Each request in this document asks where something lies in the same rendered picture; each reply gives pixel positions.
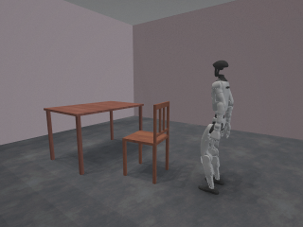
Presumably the right robot upper arm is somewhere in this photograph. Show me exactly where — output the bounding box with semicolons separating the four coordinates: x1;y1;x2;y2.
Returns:
228;89;234;106

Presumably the chair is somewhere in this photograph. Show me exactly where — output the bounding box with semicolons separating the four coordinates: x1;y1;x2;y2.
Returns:
122;101;169;184

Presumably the left robot forearm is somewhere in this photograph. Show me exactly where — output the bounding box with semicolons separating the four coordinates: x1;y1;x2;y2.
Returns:
214;102;225;131

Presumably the right robot hand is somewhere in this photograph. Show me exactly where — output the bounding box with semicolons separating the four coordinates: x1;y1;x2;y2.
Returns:
221;123;231;139

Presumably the left robot hand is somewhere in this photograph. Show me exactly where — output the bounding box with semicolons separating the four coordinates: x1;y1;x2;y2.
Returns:
209;130;221;148

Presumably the table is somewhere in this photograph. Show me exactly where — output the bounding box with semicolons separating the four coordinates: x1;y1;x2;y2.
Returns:
44;101;144;175

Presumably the robot right shin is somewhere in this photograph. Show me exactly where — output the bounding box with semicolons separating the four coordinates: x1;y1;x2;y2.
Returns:
207;151;220;180

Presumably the right robot forearm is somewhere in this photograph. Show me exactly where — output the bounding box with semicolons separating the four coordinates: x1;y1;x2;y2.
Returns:
225;104;234;124

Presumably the robot left thigh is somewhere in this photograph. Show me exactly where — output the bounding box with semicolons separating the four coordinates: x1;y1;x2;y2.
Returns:
200;123;215;162

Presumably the left robot upper arm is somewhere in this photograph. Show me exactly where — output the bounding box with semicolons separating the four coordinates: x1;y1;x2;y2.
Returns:
212;81;226;107

